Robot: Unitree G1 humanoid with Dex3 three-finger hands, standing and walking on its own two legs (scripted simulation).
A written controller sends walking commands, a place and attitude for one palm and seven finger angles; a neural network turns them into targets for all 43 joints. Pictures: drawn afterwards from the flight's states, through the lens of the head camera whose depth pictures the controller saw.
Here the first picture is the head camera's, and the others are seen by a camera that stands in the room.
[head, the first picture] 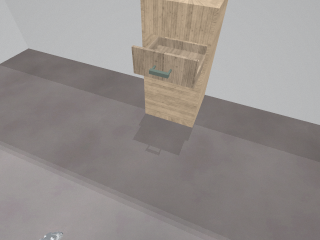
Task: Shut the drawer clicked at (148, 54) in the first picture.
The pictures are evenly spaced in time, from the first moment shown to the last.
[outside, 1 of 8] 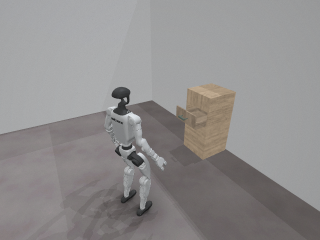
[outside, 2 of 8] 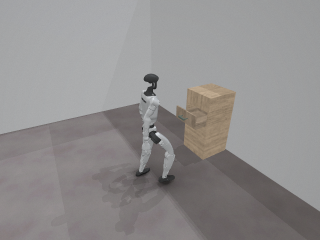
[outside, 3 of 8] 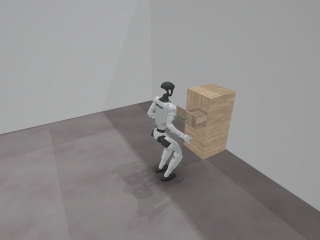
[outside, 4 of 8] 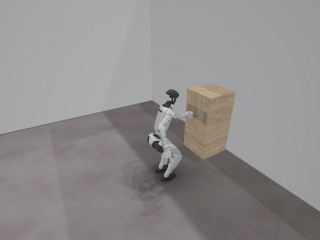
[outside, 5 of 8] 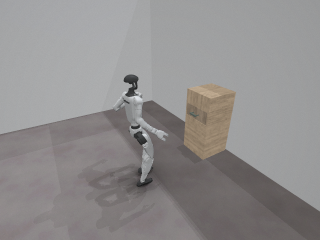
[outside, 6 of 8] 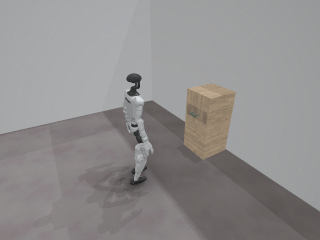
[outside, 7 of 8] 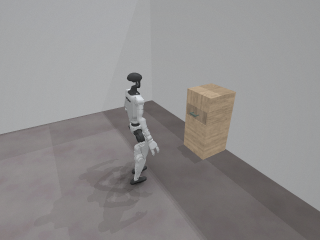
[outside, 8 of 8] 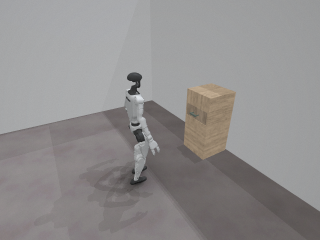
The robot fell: no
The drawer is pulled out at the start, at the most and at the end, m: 0.19 0.19 0.00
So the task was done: yes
